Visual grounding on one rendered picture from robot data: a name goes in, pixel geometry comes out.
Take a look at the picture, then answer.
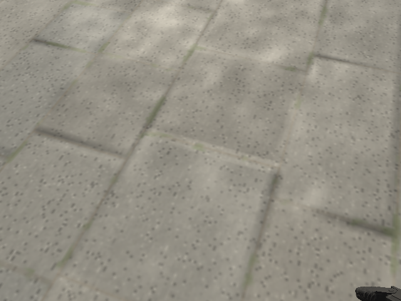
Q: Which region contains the right robot hand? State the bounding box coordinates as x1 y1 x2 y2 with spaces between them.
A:
355 286 401 301

